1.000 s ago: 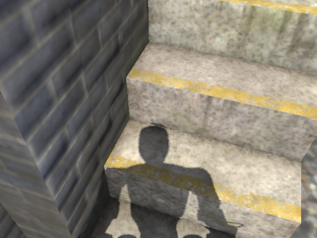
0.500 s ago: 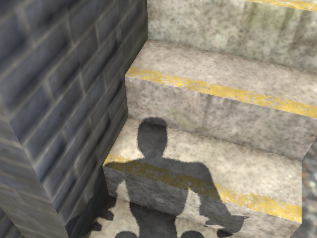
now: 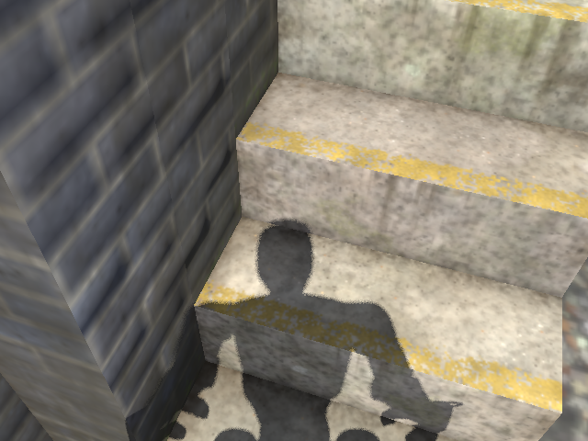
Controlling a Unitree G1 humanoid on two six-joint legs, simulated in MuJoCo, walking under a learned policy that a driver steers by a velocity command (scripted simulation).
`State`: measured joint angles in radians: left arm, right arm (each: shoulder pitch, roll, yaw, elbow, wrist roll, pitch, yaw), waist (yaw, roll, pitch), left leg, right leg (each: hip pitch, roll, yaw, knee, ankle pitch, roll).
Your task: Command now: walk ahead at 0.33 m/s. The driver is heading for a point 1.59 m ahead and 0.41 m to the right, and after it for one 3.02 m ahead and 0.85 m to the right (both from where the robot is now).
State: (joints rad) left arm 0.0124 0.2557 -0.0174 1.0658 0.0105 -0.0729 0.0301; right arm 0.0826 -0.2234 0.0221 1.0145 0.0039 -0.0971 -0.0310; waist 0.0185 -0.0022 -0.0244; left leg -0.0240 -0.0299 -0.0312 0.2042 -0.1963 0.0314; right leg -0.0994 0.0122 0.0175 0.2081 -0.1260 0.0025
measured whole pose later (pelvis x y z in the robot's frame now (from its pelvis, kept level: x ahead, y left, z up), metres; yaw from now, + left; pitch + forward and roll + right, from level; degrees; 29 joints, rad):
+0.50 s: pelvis -0.02 +0.00 +0.00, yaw +0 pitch +0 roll -1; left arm 0.09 0.26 0.00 1.12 0.01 -0.03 0.03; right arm 0.16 -0.23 0.01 1.05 -0.01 -0.05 -0.03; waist 0.01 0.00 0.02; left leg -0.07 -0.03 -0.03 0.31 -0.23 0.03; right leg -0.14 0.01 0.02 0.30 -0.15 0.01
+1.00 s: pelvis -0.03 +0.00 -0.01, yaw +0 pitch +1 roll -1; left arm 0.14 0.25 0.05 1.06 0.01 0.01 0.04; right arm 0.25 -0.25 0.00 0.99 -0.03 -0.04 -0.02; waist 0.00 -0.01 0.00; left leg -0.16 -0.02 -0.02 0.40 -0.26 0.03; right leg -0.22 0.02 0.02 0.36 -0.16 0.00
